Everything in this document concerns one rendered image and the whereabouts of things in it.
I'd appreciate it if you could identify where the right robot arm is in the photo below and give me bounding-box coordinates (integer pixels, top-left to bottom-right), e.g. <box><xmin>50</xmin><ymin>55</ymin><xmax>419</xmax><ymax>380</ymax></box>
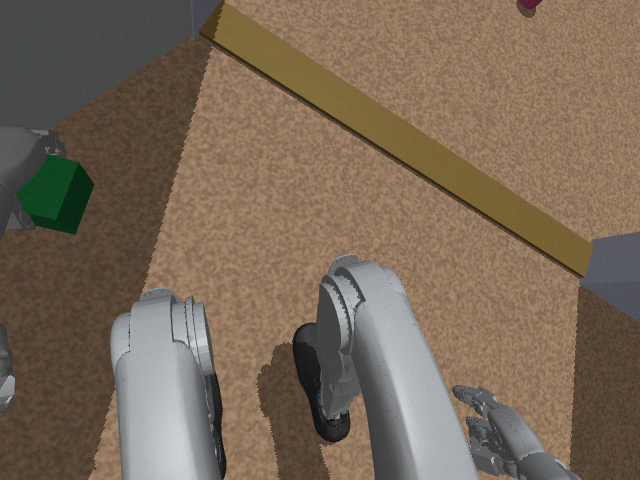
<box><xmin>516</xmin><ymin>452</ymin><xmax>581</xmax><ymax>480</ymax></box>

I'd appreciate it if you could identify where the right robot foot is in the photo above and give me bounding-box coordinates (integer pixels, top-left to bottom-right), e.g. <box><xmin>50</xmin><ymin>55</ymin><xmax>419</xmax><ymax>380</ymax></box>
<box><xmin>293</xmin><ymin>323</ymin><xmax>350</xmax><ymax>442</ymax></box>

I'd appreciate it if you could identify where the left robot foot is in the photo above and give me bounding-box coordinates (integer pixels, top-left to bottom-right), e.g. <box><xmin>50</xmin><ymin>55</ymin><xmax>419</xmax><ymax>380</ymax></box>
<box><xmin>210</xmin><ymin>372</ymin><xmax>227</xmax><ymax>480</ymax></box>

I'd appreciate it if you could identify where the left robot hand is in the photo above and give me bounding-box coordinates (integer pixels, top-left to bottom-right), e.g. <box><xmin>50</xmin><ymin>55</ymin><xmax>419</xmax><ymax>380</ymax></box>
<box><xmin>0</xmin><ymin>125</ymin><xmax>67</xmax><ymax>230</ymax></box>

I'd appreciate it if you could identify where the right robot hand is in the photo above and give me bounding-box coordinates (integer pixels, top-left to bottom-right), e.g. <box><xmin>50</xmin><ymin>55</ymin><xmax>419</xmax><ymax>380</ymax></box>
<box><xmin>452</xmin><ymin>385</ymin><xmax>547</xmax><ymax>478</ymax></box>

